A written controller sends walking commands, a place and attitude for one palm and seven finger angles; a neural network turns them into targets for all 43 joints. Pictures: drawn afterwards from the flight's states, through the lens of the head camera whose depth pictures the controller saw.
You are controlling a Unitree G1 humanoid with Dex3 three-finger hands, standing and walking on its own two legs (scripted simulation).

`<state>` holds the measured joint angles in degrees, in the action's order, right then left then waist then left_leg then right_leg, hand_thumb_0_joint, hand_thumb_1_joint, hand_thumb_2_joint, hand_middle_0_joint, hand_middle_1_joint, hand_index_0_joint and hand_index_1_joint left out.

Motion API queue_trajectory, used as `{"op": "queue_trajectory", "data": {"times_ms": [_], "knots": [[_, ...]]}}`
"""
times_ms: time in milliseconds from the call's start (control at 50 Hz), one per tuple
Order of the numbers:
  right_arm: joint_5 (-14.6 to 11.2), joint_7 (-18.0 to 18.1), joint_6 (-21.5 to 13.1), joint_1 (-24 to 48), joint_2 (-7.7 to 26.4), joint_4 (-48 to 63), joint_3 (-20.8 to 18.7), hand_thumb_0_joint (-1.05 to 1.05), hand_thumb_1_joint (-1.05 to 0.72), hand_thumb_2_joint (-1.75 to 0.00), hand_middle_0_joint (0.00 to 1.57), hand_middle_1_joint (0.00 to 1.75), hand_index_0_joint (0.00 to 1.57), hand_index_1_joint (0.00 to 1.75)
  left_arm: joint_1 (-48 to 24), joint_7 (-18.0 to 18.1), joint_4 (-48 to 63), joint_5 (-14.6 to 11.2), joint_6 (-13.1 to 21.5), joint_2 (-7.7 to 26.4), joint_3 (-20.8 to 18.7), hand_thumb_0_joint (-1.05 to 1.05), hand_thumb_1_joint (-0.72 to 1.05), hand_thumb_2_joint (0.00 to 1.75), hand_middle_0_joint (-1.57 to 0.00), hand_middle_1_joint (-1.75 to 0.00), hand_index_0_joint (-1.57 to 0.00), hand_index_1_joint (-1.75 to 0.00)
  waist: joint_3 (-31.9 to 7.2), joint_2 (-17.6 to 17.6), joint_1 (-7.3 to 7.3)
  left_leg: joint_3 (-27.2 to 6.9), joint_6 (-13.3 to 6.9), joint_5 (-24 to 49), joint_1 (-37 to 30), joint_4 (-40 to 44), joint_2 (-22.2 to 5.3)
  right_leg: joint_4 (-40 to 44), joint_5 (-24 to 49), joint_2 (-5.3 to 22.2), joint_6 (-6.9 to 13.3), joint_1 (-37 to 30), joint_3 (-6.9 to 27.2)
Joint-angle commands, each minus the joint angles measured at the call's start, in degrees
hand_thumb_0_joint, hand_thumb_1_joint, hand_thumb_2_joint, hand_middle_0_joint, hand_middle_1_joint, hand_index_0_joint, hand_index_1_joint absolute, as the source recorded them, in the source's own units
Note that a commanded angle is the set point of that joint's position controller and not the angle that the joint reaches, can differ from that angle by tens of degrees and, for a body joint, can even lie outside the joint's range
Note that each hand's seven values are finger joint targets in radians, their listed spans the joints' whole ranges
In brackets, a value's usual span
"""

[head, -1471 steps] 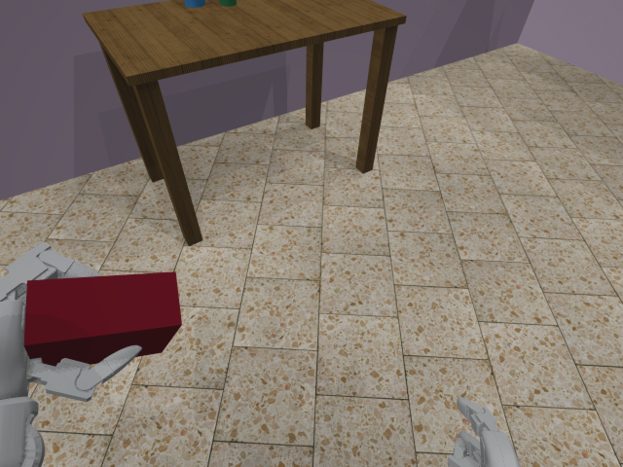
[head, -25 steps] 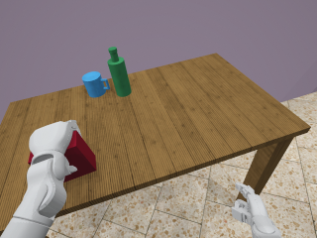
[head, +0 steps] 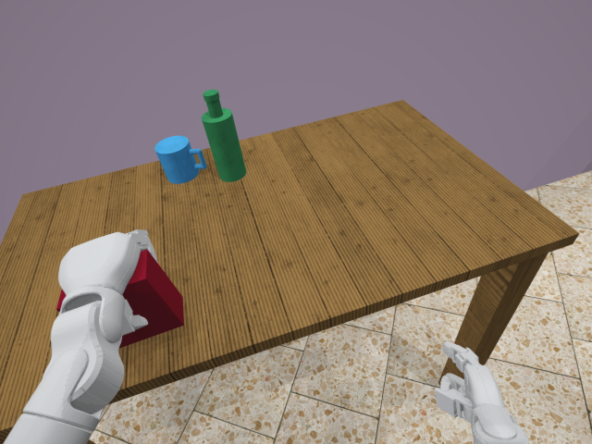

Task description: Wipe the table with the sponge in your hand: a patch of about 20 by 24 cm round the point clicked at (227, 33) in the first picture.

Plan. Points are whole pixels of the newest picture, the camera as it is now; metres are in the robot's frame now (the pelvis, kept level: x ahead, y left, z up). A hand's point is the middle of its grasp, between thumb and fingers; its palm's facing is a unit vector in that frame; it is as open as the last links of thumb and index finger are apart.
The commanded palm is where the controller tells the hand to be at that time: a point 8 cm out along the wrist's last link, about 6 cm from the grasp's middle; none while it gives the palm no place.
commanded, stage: move the sponge above the wiping area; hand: left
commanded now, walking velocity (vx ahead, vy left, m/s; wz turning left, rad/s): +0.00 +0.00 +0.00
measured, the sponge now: (134, 309) +0.26 +0.28 +0.07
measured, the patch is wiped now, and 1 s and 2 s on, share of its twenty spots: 0.00 0.00 0.00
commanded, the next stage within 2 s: lower the sponge onto the table in 1.70 s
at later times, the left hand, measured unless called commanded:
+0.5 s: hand (136, 285) +0.27 +0.26 +0.11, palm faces +0.02 -0.11 -0.99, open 9.6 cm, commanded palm +0.23 +0.27 +0.19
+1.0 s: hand (134, 281) +0.27 +0.26 +0.12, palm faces +0.07 -0.10 -0.99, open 9.6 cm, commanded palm +0.23 +0.27 +0.19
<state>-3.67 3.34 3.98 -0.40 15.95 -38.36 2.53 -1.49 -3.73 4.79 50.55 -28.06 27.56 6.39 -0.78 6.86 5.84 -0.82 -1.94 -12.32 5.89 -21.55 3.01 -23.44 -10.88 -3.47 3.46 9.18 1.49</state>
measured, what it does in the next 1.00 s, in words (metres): stands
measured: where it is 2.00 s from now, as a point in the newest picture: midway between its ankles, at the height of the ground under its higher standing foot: outside the picture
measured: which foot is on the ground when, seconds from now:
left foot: down 0.00-1.00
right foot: down 0.00-1.00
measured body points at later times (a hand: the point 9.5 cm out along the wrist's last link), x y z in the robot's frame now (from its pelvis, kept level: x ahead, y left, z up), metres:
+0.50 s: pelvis +0.00 +0.00 +0.00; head -0.02 -0.05 +0.45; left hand +0.26 +0.26 +0.16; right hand +0.25 -0.20 -0.08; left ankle +0.00 +0.10 -0.74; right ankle +0.02 -0.08 -0.74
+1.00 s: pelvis +0.00 +0.00 +0.00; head -0.02 -0.04 +0.45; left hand +0.26 +0.26 +0.17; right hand +0.26 -0.19 -0.07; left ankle +0.00 +0.10 -0.74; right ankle +0.02 -0.08 -0.74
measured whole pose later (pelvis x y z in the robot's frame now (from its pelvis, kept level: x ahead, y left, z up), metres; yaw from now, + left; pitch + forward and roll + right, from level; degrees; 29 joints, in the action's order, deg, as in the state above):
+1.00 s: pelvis +0.00 +0.00 +0.00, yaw +0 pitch -4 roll +1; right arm -3.1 2.7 4.2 0.2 14.6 -37.9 3.3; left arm -1.9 -2.6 7.2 51.9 -26.1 27.2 8.6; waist -0.6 5.8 6.8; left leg -0.8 -2.1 -12.3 5.0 -20.8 3.1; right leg -22.8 -10.8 -3.4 3.4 8.3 1.7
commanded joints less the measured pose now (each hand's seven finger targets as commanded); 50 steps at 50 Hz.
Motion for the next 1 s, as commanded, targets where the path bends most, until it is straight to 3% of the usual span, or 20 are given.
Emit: {"op": "queue_trajectory", "data": {"times_ms": [0, 20, 60, 140, 160, 280, 360, 380, 420, 460, 480, 560, 620, 660, 740, 820, 860, 880, 960, 980], "knots": [[0.50, 0.49, -3.69, 13.30, 4.76, 10.49, -1.37, 0.00, -0.90, -0.90, 0.20, 0.30, 0.20, 0.30, -19.12, 2.78, 11.16, 3.54, 1.81, 15.67, -9.25, 0.00, 0.10, 1.30, -1.20, -1.60, -1.20, -1.60, -10.63, -6.69, 0.69, -3.28, -0.81, 9.84, 1.18, 2.32, -0.62, 3.71, 4.70, 2.50, 1.19, -5.63, 5.64], [0.72, 0.62, -3.58, 13.33, 4.80, 10.56, -1.41, 0.00, -0.90, -0.90, 0.20, 0.30, 0.20, 0.30, -20.22, 3.06, 11.56, 3.61, 2.35, 14.21, -7.87, 0.00, 0.10, 1.30, -1.20, -1.60, -1.20, -1.60, -10.98, -5.51, 0.63, -3.15, -0.78, 9.82, 0.80, 2.49, -0.54, 3.90, 4.95, 2.43, 1.24, -5.93, 5.17], [0.83, 0.91, -3.97, 14.06, 4.87, 10.39, -1.30, 0.00, -0.90, -0.90, 0.20, 0.30, 0.20, 0.30, -21.14, 4.58, 13.46, 4.17, 3.29, 19.38, -12.35, 0.00, 0.10, 1.30, -1.20, -1.60, -1.20, -1.60, -11.85, -2.61, 1.61, -3.66, -0.70, 9.12, 0.08, 2.41, -0.32, 4.22, 3.49, 1.97, 2.04, -6.47, 8.09], [0.48, 0.92, -3.82, 13.29, 4.41, 9.28, -1.44, 0.00, -0.90, -0.90, 0.20, 0.30, 0.20, 0.30, -23.71, 5.52, 8.84, 3.59, 3.31, 15.58, -9.41, 0.00, 0.10, 1.30, -1.20, -1.60, -1.20, -1.60, -10.60, -1.29, 0.72, -3.35, -0.10, 8.45, 0.75, 3.38, -0.41, 4.94, 2.72, 2.32, 1.82, -5.97, 6.00], [0.26, 1.00, -4.07, 14.28, 4.59, 9.34, -1.20, 0.00, -0.90, -0.90, 0.20, 0.30, 0.20, 0.30, -23.65, 5.70, 8.47, 3.42, 2.54, 17.40, -10.99, 0.00, 0.10, 1.30, -1.20, -1.60, -1.20, -1.60, -10.03, -0.16, 0.99, -3.48, -0.14, 7.17, 0.62, 3.33, -0.23, 5.39, 0.91, 1.94, 2.32, -5.33, 7.93], [-0.18, 0.72, -4.19, 14.20, 4.70, 10.15, -1.25, 0.00, -0.90, -0.90, 0.20, 0.30, 0.20, 0.30, -23.00, 2.44, 6.08, 2.03, -0.06, 10.02, -3.72, 0.00, 0.10, 1.30, -1.20, -1.60, -1.20, -1.60, -11.40, -3.68, 0.11, -2.99, -0.57, 8.02, 1.23, 3.29, -0.48, 4.64, 3.47, 2.68, 1.43, -6.56, 4.48], [0.32, 0.08, -3.74, 14.40, 5.00, 10.72, -1.26, 0.00, -0.90, -0.90, 0.20, 0.30, 0.20, 0.30, -16.80, 1.00, 9.11, 2.79, 0.63, 13.84, -7.46, 0.00, 0.10, 1.30, -1.20, -1.60, -1.20, -1.60, -13.55, -6.09, 1.17, -3.47, -0.71, 11.57, 0.75, 2.60, -0.67, 3.36, 8.14, 2.43, 1.52, -8.52, 6.18], [0.54, -0.05, -3.66, 13.61, 4.77, 11.10, -1.37, 0.00, -0.90, -0.90, 0.20, 0.30, 0.20, 0.30, -16.38, 0.90, 10.10, 2.72, 0.96, 12.06, -6.65, 0.00, 0.10, 1.30, -1.20, -1.60, -1.20, -1.60, -14.77, -7.58, 1.19, -2.71, -0.99, 12.52, 1.18, 1.99, -0.58, 2.67, 9.87, 2.88, 1.12, -10.02, 4.79], [0.72, -0.18, -3.12, 13.62, 4.79, 10.93, -1.22, 0.00, -0.90, -0.90, 0.20, 0.30, 0.20, 0.30, -16.30, 1.45, 10.77, 3.07, 1.70, 13.07, -7.55, 0.00, 0.10, 1.30, -1.20, -1.60, -1.20, -1.60, -12.31, -7.13, 1.22, -2.99, -0.68, 12.06, 1.55, 2.65, -0.67, 3.05, 8.99, 2.70, 1.11, -8.51, 4.71], [0.77, -0.07, -3.05, 14.28, 5.16, 10.58, -1.22, 0.00, -0.90, -0.90, 0.20, 0.30, 0.20, 0.30, -17.96, 3.21, 12.03, 4.08, 2.04, 19.13, -13.03, 0.00, 0.10, 1.30, -1.20, -1.60, -1.20, -1.60, -11.71, -5.52, 2.02, -3.63, -0.55, 10.90, 1.45, 2.72, -0.63, 3.42, 6.47, 1.89, 1.95, -7.61, 7.52], [0.89, -0.09, -3.23, 13.75, 4.41, 11.19, -1.21, 0.00, -0.90, -0.90, 0.20, 0.30, 0.20, 0.30, -18.71, 3.78, 12.62, 3.94, 2.01, 15.51, -10.53, 0.00, 0.10, 1.30, -1.20, -1.60, -1.20, -1.60, -12.78, -4.61, 1.92, -2.73, -0.74, 12.08, 1.62, 2.46, -0.54, 2.71, 7.94, 2.48, 1.66, -8.86, 5.25], [0.65, -0.07, -3.41, 14.48, 4.83, 10.10, -1.36, 0.00, -0.90, -0.90, 0.20, 0.30, 0.20, 0.30, -19.76, 5.85, 11.99, 3.64, 1.56, 18.35, -12.88, 0.00, 0.10, 1.30, -1.20, -1.60, -1.20, -1.60, -11.24, -1.49, 2.04, -3.59, -0.27, 11.14, 0.51, 2.68, -0.48, 4.03, 5.68, 1.81, 2.38, -6.97, 7.65], [0.30, 0.07, -3.54, 13.92, 4.82, 9.74, -1.47, 0.00, -0.90, -0.90, 0.20, 0.30, 0.20, 0.30, -21.12, 4.98, 9.36, 2.60, 0.27, 13.57, -7.98, 0.00, 0.10, 1.30, -1.20, -1.60, -1.20, -1.60, -10.47, -2.29, 0.65, -3.19, -0.24, 11.12, 0.77, 2.97, -0.59, 4.36, 6.27, 2.30, 1.74, -6.51, 5.09], [-0.12, 0.16, -3.92, 15.21, 4.64, 10.23, -1.38, 0.00, -0.90, -0.90, 0.20, 0.30, 0.20, 0.30, -20.82, 3.87, 11.03, 2.29, -0.23, 12.71, -6.56, 0.00, 0.10, 1.30, -1.20, -1.60, -1.20, -1.60, -10.78, -1.14, 0.39, -3.53, -0.33, 10.63, -0.09, 2.88, -0.60, 4.33, 5.57, 2.09, 1.95, -5.85, 6.24], [0.18, 0.09, -3.69, 13.64, 4.90, 10.48, -1.55, 0.00, -0.90, -0.90, 0.20, 0.30, 0.20, 0.30, -17.48, 1.09, 11.60, 2.00, 0.00, 10.82, -4.06, 0.00, 0.10, 1.30, -1.20, -1.60, -1.20, -1.60, -12.43, -4.48, 0.18, -3.48, -0.76, 12.91, 0.09, 2.38, -0.62, 3.48, 9.57, 2.81, 1.15, -7.82, 4.38], [0.69, 0.03, -3.47, 12.93, 4.85, 10.91, -1.32, 0.00, -0.90, -0.90, 0.20, 0.30, 0.20, 0.30, -17.69, 0.94, 13.03, 3.03, 1.32, 12.03, -5.44, 0.00, 0.10, 1.30, -1.20, -1.60, -1.20, -1.60, -12.91, -5.90, 0.54, -3.50, -0.83, 13.66, -0.07, 2.36, -0.82, 3.16, 10.14, 2.51, 1.26, -8.08, 4.17], [0.84, -0.02, -3.40, 14.17, 4.84, 11.00, -1.13, 0.00, -0.90, -0.90, 0.20, 0.30, 0.20, 0.30, -18.36, 2.31, 15.32, 3.95, 2.07, 16.82, -10.18, 0.00, 0.10, 1.30, -1.20, -1.60, -1.20, -1.60, -13.39, -5.17, 1.63, -4.14, -0.60, 13.36, -0.37, 2.67, -0.87, 3.02, 9.31, 1.74, 1.96, -8.29, 6.52], [0.99, -0.11, -3.52, 13.32, 4.28, 11.24, -1.21, 0.00, -0.90, -0.90, 0.20, 0.30, 0.20, 0.30, -19.03, 2.90, 15.49, 4.13, 2.20, 14.26, -8.61, 0.00, 0.10, 1.30, -1.20, -1.60, -1.20, -1.60, -14.46, -5.47, 1.52, -3.34, -0.73, 14.83, -0.07, 2.31, -0.72, 2.36, 10.78, 2.10, 1.70, -9.52, 4.56], [0.79, -0.66, -2.90, 14.73, 4.64, 10.40, -1.17, 0.00, -0.90, -0.90, 0.20, 0.30, 0.20, 0.30, -17.93, 5.49, 13.71, 4.35, 0.85, 17.55, -12.38, 0.00, 0.10, 1.30, -1.20, -1.60, -1.20, -1.60, -11.69, -2.81, 2.52, -3.87, -0.08, 13.65, 0.42, 3.15, -0.72, 3.44, 8.50, 1.45, 2.49, -8.11, 7.09], [0.65, -0.74, -2.82, 14.26, 4.23, 10.58, -1.05, 0.00, -0.90, -0.90, 0.20, 0.30, 0.20, 0.30, -19.16, 5.52, 12.29, 3.89, -0.13, 13.90, -9.37, 0.00, 0.10, 1.30, -1.20, -1.60, -1.20, -1.60, -11.80, -3.27, 1.82, -3.08, -0.18, 13.18, 1.23, 3.16, -0.75, 3.22, 8.26, 1.97, 2.04, -8.42, 4.84]]}}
